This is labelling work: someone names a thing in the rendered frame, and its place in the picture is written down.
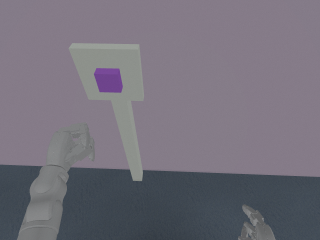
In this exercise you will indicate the left robot hand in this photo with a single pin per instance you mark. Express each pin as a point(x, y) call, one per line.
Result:
point(63, 151)

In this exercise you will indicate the right robot hand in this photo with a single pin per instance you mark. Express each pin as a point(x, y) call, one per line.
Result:
point(261, 231)

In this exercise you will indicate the button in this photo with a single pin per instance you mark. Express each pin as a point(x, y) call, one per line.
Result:
point(108, 80)

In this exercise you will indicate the panel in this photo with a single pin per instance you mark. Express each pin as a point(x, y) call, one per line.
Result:
point(127, 58)

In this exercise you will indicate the robot left forearm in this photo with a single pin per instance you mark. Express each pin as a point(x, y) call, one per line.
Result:
point(44, 212)

